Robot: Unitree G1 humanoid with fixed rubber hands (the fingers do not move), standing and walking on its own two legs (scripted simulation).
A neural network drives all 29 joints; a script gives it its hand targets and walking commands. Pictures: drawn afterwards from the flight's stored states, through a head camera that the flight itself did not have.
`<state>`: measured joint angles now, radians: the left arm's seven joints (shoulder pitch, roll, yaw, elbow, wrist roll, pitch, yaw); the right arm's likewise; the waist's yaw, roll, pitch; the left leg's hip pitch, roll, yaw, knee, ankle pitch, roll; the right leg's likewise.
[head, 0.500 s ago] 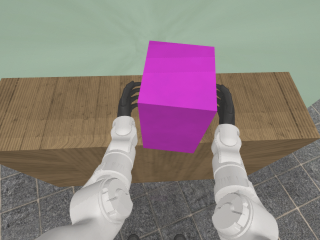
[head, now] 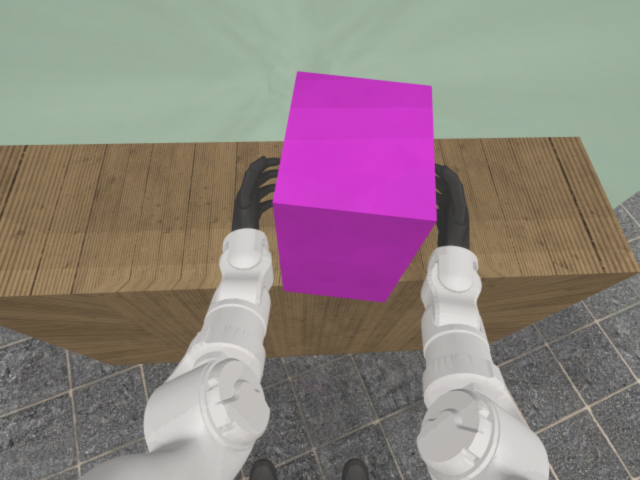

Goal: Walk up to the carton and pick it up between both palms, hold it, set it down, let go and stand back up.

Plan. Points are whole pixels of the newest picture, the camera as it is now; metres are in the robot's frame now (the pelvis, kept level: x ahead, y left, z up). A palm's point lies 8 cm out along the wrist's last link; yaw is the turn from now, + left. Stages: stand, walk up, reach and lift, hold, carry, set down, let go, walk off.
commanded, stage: set down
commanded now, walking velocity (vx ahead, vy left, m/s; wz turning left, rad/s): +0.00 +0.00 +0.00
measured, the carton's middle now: (347, 203) +0.48 -0.02 -0.02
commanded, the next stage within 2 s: none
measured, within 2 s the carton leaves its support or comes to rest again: neither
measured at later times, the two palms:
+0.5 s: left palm (250, 222) +0.45 +0.11 -0.02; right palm (442, 234) +0.43 -0.15 -0.01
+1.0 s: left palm (219, 253) +0.43 +0.16 -0.08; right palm (436, 265) +0.41 -0.16 -0.08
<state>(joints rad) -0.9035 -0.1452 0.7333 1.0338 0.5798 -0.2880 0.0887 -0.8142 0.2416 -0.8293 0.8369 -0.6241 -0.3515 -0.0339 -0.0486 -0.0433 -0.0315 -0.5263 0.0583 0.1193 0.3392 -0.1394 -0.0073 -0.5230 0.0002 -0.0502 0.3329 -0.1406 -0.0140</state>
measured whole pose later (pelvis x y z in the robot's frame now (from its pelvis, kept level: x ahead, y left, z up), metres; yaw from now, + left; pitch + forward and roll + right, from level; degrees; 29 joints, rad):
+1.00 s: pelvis -0.02 +0.01 -0.04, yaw -2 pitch +38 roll -2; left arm -0.85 0.12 0.13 1.15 -0.06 -0.45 0.11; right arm -0.80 -0.13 -0.12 1.11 0.01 -0.50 -0.09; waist 0.01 0.04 -0.23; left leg -1.07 0.07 0.05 0.63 -0.22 -0.01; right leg -1.05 0.01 -0.03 0.57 -0.18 0.00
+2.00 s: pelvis -0.02 +0.00 +0.00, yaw +1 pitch +11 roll +0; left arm -0.43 0.11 0.15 0.88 -0.02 -0.15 0.05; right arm -0.50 -0.10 -0.03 0.97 0.14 -0.23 -0.14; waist -0.01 0.01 0.02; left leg -0.44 0.04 0.02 0.41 -0.16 -0.03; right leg -0.43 0.01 -0.03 0.40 -0.17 -0.01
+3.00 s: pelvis -0.01 +0.00 +0.00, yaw +0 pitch +5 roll +0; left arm 0.01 0.23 -0.08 0.62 -0.17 -0.16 0.06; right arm -0.04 -0.14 -0.04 0.76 0.08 -0.26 -0.03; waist 0.00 -0.01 -0.02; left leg -0.33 0.03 0.01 0.48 -0.23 -0.02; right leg -0.32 0.00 -0.01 0.47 -0.23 0.00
